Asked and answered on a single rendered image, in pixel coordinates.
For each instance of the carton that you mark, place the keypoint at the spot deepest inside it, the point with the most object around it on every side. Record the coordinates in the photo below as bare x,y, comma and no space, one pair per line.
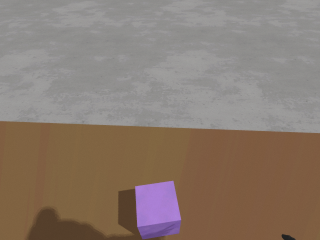
157,210

